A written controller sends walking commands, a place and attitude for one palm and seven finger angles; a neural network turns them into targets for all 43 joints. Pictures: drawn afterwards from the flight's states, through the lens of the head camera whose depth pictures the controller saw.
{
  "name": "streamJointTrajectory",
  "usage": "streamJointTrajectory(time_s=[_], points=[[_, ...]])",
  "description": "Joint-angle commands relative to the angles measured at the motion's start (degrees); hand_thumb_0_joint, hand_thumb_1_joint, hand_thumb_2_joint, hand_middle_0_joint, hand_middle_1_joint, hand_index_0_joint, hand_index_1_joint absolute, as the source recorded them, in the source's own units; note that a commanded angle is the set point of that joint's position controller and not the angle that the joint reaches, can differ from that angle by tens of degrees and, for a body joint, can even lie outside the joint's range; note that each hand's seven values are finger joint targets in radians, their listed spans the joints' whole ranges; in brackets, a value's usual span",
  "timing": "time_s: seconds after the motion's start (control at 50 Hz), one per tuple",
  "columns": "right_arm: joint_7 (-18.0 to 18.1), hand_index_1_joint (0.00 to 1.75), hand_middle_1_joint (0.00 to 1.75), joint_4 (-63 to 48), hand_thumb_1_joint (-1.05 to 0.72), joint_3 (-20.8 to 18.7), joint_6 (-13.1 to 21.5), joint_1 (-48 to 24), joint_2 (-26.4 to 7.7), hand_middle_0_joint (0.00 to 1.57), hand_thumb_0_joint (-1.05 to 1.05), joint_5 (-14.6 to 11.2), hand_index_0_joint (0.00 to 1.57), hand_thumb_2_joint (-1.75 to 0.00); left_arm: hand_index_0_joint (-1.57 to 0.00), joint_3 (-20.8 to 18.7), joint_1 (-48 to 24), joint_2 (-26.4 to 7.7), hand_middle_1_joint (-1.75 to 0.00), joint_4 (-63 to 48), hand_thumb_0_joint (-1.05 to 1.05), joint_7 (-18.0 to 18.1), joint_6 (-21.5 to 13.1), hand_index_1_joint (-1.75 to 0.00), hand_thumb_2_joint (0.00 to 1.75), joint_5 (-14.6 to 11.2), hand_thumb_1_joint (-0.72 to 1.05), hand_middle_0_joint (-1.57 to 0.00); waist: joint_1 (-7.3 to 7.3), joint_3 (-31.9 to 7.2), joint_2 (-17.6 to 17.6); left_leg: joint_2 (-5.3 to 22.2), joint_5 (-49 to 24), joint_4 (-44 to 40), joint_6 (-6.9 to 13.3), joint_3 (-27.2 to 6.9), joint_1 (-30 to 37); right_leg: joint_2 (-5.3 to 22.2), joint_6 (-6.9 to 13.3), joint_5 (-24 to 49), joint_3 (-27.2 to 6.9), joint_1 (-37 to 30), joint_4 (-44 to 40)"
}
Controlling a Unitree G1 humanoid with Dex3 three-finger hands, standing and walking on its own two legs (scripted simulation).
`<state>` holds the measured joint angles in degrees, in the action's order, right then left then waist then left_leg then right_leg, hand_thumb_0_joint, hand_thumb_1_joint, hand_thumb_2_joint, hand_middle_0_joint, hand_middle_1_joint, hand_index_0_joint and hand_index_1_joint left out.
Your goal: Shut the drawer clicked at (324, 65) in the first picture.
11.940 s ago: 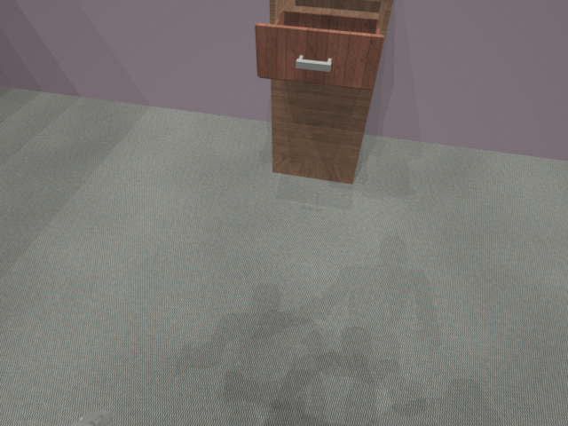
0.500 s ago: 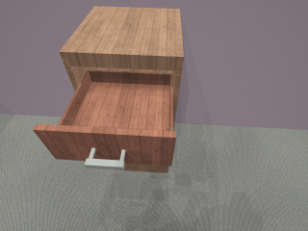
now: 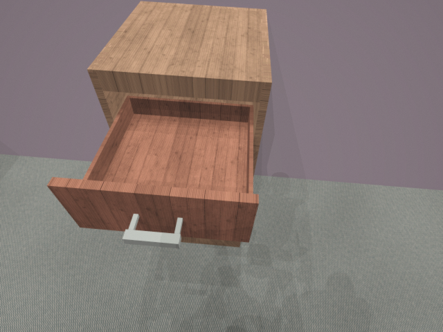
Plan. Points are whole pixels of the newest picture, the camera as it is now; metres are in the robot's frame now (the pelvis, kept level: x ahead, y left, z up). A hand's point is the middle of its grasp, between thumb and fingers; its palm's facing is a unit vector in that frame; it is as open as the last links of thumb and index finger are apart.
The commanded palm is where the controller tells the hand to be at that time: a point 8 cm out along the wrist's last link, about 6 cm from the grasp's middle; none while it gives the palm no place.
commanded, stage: look again from close up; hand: left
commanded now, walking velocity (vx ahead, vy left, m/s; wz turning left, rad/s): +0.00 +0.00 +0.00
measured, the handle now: (155, 229) +0.30 +0.16 -0.01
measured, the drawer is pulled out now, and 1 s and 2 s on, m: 0.29 0.28 0.28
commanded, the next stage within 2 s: raise the hand and make a fist in 0.20 s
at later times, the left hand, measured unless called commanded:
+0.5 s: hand (131, 303) +0.17 +0.17 -0.02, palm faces +0.20 -0.97 -0.12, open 6.9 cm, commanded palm +0.09 +0.20 -0.05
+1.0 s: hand (140, 318) +0.14 +0.14 +0.00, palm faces -0.02 -1.00 -0.04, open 4.4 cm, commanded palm +0.10 +0.20 +0.01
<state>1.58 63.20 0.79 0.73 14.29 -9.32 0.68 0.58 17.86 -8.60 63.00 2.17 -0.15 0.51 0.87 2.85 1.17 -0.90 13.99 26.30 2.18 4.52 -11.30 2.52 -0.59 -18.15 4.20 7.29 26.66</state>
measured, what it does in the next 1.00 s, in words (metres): lowers itself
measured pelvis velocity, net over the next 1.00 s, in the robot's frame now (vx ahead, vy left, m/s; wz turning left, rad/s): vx -0.04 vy -0.04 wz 0.03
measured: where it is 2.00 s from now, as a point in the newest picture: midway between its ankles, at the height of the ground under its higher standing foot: outside the picture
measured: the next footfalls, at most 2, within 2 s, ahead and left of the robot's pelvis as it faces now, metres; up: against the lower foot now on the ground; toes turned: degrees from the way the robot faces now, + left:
none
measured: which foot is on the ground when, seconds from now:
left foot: down 0.00-1.00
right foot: down 0.00-1.00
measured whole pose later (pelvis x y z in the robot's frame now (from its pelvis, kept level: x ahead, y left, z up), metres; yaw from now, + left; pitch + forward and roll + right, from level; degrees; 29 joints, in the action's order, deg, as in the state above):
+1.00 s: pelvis -0.04 -0.04 -0.06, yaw +2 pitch +8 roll -1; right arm 3.5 31.9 2.1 11.8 13.7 -9.7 -2.1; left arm -7.7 28.7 -12.7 -5.6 -16.3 -17.6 -15.2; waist -0.3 -6.4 -1.7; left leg 3.1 23.5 56.5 -1.0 -0.2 -41.4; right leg 0.1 3.2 -28.9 7.9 35.6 55.9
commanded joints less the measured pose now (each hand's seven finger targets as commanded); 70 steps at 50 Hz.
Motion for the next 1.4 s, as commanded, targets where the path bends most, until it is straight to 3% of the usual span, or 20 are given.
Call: streamJointTrajectory(time_s=[0.0, 0.26, 0.28, 0.3, 0.32, 0.34, 0.36, 0.38, 0.4, 0.42, 0.46, 0.52, 0.58, 0.74, 0.78, 0.88, 0.96, 1.04, 1.18, 1.38], points=[[0.08, 0.30, 0.30, -1.32, -0.90, -1.01, 0.94, 3.38, -5.46, 0.20, 0.00, -0.32, 0.20, -0.90, -0.20, -0.75, 3.97, -5.66, -0.30, -1.43, 0.00, 0.41, -0.49, -0.30, 0.90, 0.10, 0.90, -0.20, -0.55, 0.59, -1.42, 6.74, -12.58, -4.74, 0.75, -6.95, 2.37, 4.34, 1.85, 9.79, -4.70, 3.90, -5.05], [0.10, 0.30, 0.30, -0.74, -0.90, -1.02, 0.98, 3.91, -4.86, 0.20, 0.00, -0.33, 0.20, -0.90, -0.20, -1.03, 3.97, -5.84, -0.30, -1.95, 0.00, 0.45, -0.59, -0.30, 0.90, 0.03, 0.90, -0.20, -0.19, 0.59, -0.94, 6.68, -13.69, -4.68, 0.44, -6.64, 1.93, 4.76, 2.03, 11.81, -4.44, 2.74, -5.34], [-0.20, 0.30, 0.30, -4.25, -0.90, -1.00, 1.43, 0.60, -6.63, 0.20, 0.00, -0.52, 0.20, -0.90, -0.20, -0.79, 5.60, -6.23, -0.30, -0.53, 0.00, 2.47, -2.27, -0.30, 0.90, 1.28, 0.90, -0.20, 0.00, 2.57, 0.58, 7.33, -23.50, 6.26, -1.08, -6.26, -2.36, 6.03, 1.47, 30.74, -7.04, 4.62, -5.08], [1.70, 0.30, 0.30, -23.92, -0.90, -3.11, 9.44, 1.85, -16.24, 0.20, 0.00, -3.29, 0.20, -0.90, -0.22, -6.52, -34.06, -17.43, -0.32, -89.85, 0.00, 1.65, -13.60, -0.32, 0.90, -10.75, 0.90, -0.22, -6.17, -25.71, -12.02, 1.97, -25.06, -0.33, -0.67, -5.97, 15.87, 0.66, 2.34, 26.88, -1.65, 3.27, 0.39], [3.44, 0.30, 0.30, -20.82, -0.90, -1.23, 15.17, -2.23, -10.64, 0.20, 0.00, -2.26, 0.20, -0.90, -0.24, -5.99, -8.88, -13.66, -0.34, -75.88, 0.00, 3.91, -11.00, -0.34, 0.90, -6.21, 0.90, -0.24, -0.04, -27.50, -17.32, 5.13, -30.66, -1.75, -0.93, -6.25, 20.86, -1.53, 2.94, 12.19, -0.53, 5.95, 5.05], [2.82, 0.30, 0.30, -20.50, -0.90, -2.33, 17.01, -2.02, -8.46, 0.20, 0.00, -3.19, 0.20, -0.90, -0.26, 0.63, 7.30, -2.54, -0.37, -66.09, 0.00, 5.83, -3.62, -0.37, 0.90, -7.59, 0.90, -0.26, -2.23, -17.47, -13.32, 4.76, -27.87, -3.00, -2.79, -7.12, 11.28, -2.07, 1.86, 2.57, 1.73, 10.78, 7.04], [2.26, 0.30, 0.30, -19.65, -0.90, -2.07, 17.47, -0.43, -9.74, 0.20, 0.00, -3.47, 0.20, -0.90, -0.28, 5.18, 6.10, 3.82, -0.39, -66.56, 0.00, 4.41, -3.01, -0.39, 0.90, -8.67, 0.90, -0.28, -3.15, -9.27, -8.41, 3.94, -20.70, -1.69, -1.82, -7.00, 5.93, -1.95, 1.55, 2.66, 1.73, 13.26, 5.66], [2.07, 0.30, 0.30, -22.99, -0.90, -3.15, 18.09, -2.29, -11.27, 0.20, 0.00, -2.86, 0.20, -0.90, -0.30, 2.49, 2.04, 0.63, -0.41, -69.25, 0.00, 3.68, -5.30, -0.41, 0.90, -9.04, 0.90, -0.30, -4.14, -2.76, -3.67, 3.06, -11.42, 0.54, -1.25, -7.88, -0.42, -2.14, 1.48, 3.05, 2.75, 15.66, 3.68], [1.86, 0.30, 0.30, -24.37, -0.90, -4.06, 18.31, -2.32, -12.79, 0.20, 0.00, -1.82, 0.20, -0.90, -0.32, -1.42, 3.41, -3.01, -0.43, -67.26, 0.00, 2.57, -8.19, -0.43, 0.90, -8.53, 0.90, -0.32, -5.00, -2.86, 1.93, 1.89, -5.29, 3.63, -0.87, -7.52, -4.93, -2.51, 1.49, 2.81, 3.12, 18.35, 2.82], [1.59, 0.30, 0.30, -26.16, -0.90, -4.41, 18.28, -3.13, -12.38, 0.20, 0.00, -1.15, 0.20, -0.90, -0.34, -1.34, 9.94, -0.69, -0.45, -62.69, 0.00, 0.42, -11.44, -0.45, 0.90, -9.20, 0.90, -0.34, -3.89, -2.47, 7.95, 1.62, -3.34, 6.34, -0.86, -7.14, -8.87, -2.89, 1.38, 1.37, 3.55, 21.02, 4.37], [0.17, 0.30, 0.30, -29.76, -0.90, -5.11, 18.06, -5.93, -11.62, 0.20, 0.00, -0.93, 0.20, -0.90, -0.38, -2.32, 20.59, 1.55, -0.50, -56.71, 0.00, -5.38, -19.22, -0.50, 0.90, -10.62, 0.90, -0.38, -0.29, -4.90, 11.59, 0.95, -2.19, 11.67, -1.85, -5.29, -15.87, -3.02, 1.67, 0.18, 2.95, 23.95, 9.58], [-1.74, 0.30, 0.30, -34.95, -0.90, -6.14, 18.02, -9.09, -11.21, 0.20, 0.00, -1.28, 0.20, -0.90, -0.44, -5.61, 23.17, -1.13, -0.56, -59.62, 0.00, -15.39, -31.63, -0.56, 0.90, -13.52, 0.90, -0.44, 1.75, -11.00, 8.82, 0.20, 0.33, 20.23, -2.32, -3.60, -25.93, -1.96, 1.88, 1.61, -0.54, 26.80, 17.93], [-1.96, 0.30, 0.30, -38.35, -0.90, -6.70, 18.57, -8.33, -10.18, 0.20, 0.00, -1.15, 0.20, -0.90, -0.50, -11.56, 13.41, -9.65, -0.62, -72.74, 0.00, -19.14, -40.93, -0.62, 0.90, -13.62, 0.90, -0.50, 1.43, -20.12, -4.55, 0.53, 0.82, 26.56, -1.65, -3.03, -26.43, -1.58, 2.62, -1.96, -5.13, 29.75, 22.90], [2.37, 0.30, 0.30, -41.78, -0.90, -4.44, 15.57, -5.96, -10.61, 0.20, 0.00, -3.30, 0.20, -0.90, -0.66, -10.26, 2.95, -11.24, -0.80, -81.19, 0.00, -16.87, -30.99, -0.80, 0.90, -15.63, 0.90, -0.66, -3.95, -13.61, -1.16, 1.25, 12.40, 30.51, 0.03, -4.24, -30.67, -0.70, 1.04, -23.01, -12.17, 33.93, 13.18], [2.87, 0.30, 0.30, -42.58, -0.90, -3.72, 15.55, -5.82, -10.33, 0.20, 0.00, -3.53, 0.20, -0.90, -0.70, -7.50, 2.93, -9.95, -0.84, -82.67, 0.00, -18.34, -28.07, -0.84, 0.90, -15.59, 0.90, -0.70, -3.45, -14.40, -4.02, 1.30, 10.88, 29.41, 0.12, -4.54, -29.25, -0.55, 0.97, -20.22, -11.95, 31.97, 12.87], [3.04, 0.30, 0.30, -41.85, -0.90, -3.20, 15.09, -6.78, -9.39, 0.20, 0.00, -3.56, 0.20, -0.90, -0.80, -12.40, 10.65, -10.85, -0.95, -78.74, 0.00, -18.83, -20.89, -0.95, 0.90, -16.77, 0.90, -0.80, -0.97, -15.94, -1.46, 1.15, 4.44, 25.98, -0.29, -5.67, -26.67, 0.10, -0.26, -5.97, -9.47, 24.68, 13.27], [2.58, 0.30, 0.30, -41.37, -0.90, -3.49, 14.93, -7.56, -8.70, 0.20, 0.00, -3.28, 0.20, -0.90, -0.88, -14.40, 16.79, -10.00, -1.04, -79.72, 0.00, -17.47, -19.88, -1.04, 0.90, -17.14, 0.90, -0.88, 0.56, -16.88, 1.06, 1.10, -0.53, 23.36, -0.42, -5.89, -24.21, 0.14, -1.02, 5.33, -6.91, 20.97, 14.82], [1.98, 0.30, 0.30, -40.94, -0.90, -3.95, 15.81, -7.65, -8.99, 0.20, 0.00, -3.13, 0.20, -0.90, -0.96, -12.42, 18.41, -9.02, -1.12, -83.00, 0.00, -16.06, -22.02, -1.12, 0.90, -16.38, 0.90, -0.96, -0.25, -14.31, 2.80, 1.32, -0.64, 21.99, -0.28, -5.82, -22.54, -0.80, -0.56, 4.16, -4.60, 22.84, 14.91], [0.52, 0.30, 0.30, -42.31, -0.90, -4.36, 17.46, -5.30, -9.38, 0.20, 0.00, -3.18, 0.20, -0.90, -1.10, -5.21, 23.55, -5.23, -1.27, -93.59, 0.00, -14.07, -25.13, -1.27, 0.90, -14.48, 0.90, -1.10, -0.57, -17.21, -3.06, 1.45, -3.37, 20.49, 0.13, -5.64, -17.39, -2.48, 1.23, 4.12, -0.12, 24.79, 18.05], [-0.02, 0.30, 0.30, -46.32, -0.90, -3.11, 14.52, -5.96, -8.92, 0.20, 0.00, -3.63, 0.20, -0.90, -1.30, -1.58, 25.96, -4.38, -1.49, -101.24, 0.00, -10.12, -19.32, -1.49, 0.90, -11.72, 0.90, -1.30, -0.02, -15.12, -4.67, 2.36, -0.51, 17.44, -0.11, -6.66, -15.77, -2.82, 1.61, 0.57, 1.54, 24.42, 17.89]])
